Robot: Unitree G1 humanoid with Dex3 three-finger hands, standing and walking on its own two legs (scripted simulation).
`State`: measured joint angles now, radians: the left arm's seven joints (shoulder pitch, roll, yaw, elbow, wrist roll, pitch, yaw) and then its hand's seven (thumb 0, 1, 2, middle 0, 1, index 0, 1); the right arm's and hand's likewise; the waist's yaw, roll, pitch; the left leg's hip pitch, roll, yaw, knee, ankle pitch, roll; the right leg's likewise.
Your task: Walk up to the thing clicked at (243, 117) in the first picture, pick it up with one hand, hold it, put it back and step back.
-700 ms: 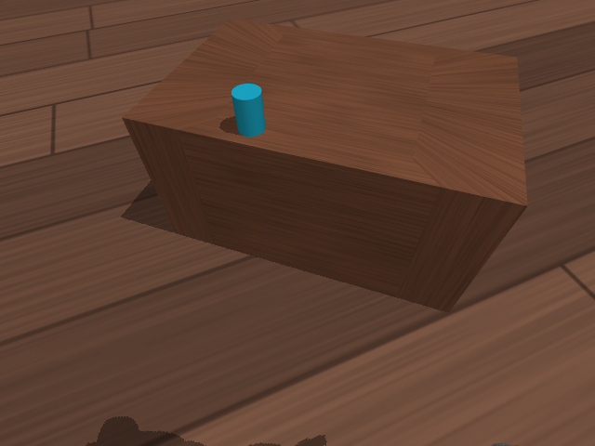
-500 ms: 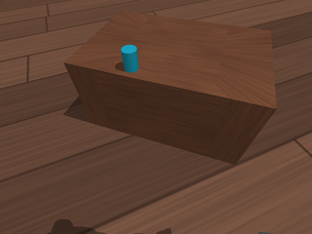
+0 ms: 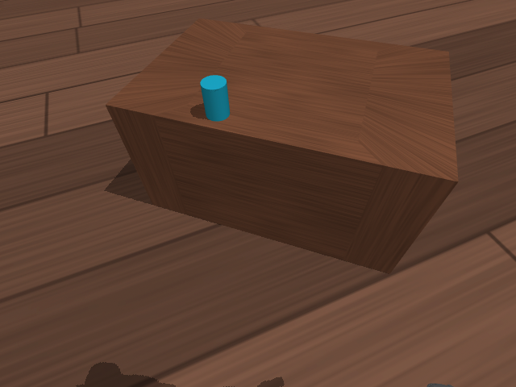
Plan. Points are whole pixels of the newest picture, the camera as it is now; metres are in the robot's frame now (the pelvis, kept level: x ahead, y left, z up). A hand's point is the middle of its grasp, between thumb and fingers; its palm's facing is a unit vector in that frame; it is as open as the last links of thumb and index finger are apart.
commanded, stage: stand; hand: left
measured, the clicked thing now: (215, 98) +0.94 +0.16 -0.12
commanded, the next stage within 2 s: walk up in 0.42 s
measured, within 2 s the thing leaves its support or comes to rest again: neither
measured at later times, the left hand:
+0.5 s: hand out of the picture +0.07 +0.26 -0.16, palm faces -0.03 -0.94 -0.33, open 7.4 cm
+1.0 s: hand (105, 317) +0.25 +0.32 -0.15, palm faces -0.24 -0.89 -0.38, open 7.4 cm
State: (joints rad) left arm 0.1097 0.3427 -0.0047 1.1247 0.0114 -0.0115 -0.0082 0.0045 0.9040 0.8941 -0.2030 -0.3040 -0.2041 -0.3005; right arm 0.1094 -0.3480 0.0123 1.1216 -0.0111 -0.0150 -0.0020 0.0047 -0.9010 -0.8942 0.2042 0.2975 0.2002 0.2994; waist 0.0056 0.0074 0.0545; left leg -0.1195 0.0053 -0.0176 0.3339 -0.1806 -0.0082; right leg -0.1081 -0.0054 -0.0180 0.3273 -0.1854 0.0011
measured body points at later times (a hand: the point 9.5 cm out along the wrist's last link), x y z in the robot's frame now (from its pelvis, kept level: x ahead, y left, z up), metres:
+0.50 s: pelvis +0.01 +0.00 +0.00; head +0.01 +0.00 +0.45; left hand +0.07 +0.31 -0.13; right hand +0.08 -0.30 -0.13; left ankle +0.00 +0.12 -0.74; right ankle +0.00 -0.12 -0.75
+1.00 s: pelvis +0.14 +0.06 -0.01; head +0.16 +0.05 +0.44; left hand +0.27 +0.37 -0.12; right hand +0.10 -0.26 -0.13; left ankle +0.10 +0.17 -0.75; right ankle +0.23 -0.10 -0.72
